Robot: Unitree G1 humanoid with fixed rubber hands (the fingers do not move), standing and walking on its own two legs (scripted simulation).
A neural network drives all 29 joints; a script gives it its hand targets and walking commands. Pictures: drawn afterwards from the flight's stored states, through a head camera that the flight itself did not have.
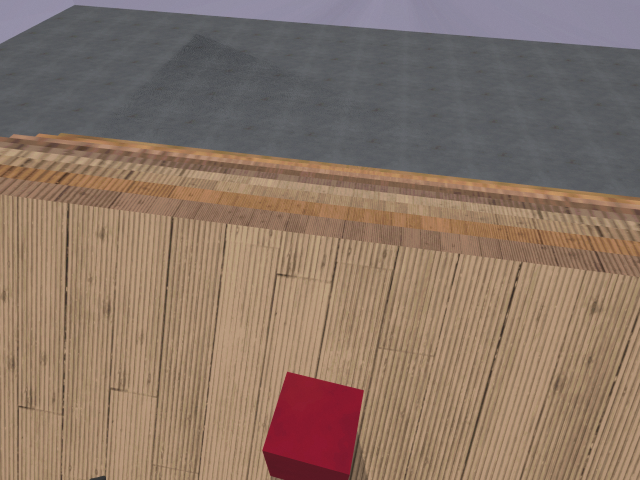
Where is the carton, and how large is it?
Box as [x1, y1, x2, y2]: [262, 372, 363, 479]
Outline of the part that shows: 287,372 262,450 270,475 283,479 347,479 350,469 363,390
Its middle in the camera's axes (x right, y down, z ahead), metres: -0.02 +0.53 +1.06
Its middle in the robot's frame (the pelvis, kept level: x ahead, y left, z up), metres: +0.39 +0.02 -0.66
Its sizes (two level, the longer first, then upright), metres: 0.210 0.200 0.250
